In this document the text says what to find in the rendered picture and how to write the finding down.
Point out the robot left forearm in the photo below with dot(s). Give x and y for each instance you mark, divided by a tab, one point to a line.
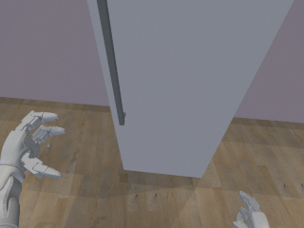
11	179

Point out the handle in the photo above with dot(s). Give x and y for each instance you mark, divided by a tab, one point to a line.
111	59

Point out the robot right hand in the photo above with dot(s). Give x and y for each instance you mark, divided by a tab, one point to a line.
254	217

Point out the fridge door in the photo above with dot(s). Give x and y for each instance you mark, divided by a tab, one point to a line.
183	67

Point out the robot left hand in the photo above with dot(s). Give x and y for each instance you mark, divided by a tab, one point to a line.
19	143

